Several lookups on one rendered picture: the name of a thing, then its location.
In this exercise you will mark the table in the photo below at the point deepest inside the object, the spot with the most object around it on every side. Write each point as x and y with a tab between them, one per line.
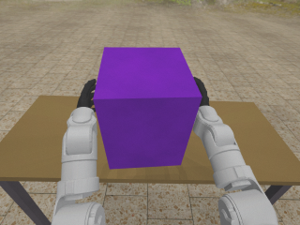
32	152

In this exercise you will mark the robot left forearm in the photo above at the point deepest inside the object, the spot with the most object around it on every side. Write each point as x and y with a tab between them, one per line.
79	159

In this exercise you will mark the robot right forearm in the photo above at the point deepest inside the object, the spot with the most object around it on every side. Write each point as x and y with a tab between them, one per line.
230	169

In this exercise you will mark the carton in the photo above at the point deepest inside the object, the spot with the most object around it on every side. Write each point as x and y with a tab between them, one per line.
146	101

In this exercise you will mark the robot left upper arm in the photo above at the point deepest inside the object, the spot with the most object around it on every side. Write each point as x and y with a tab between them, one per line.
82	213

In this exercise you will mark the left robot hand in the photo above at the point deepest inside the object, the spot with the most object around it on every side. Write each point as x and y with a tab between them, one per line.
86	95

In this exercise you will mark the robot right upper arm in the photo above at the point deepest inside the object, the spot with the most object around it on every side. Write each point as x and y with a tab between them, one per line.
248	207

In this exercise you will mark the right robot hand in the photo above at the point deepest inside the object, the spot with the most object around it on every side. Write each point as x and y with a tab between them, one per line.
205	98

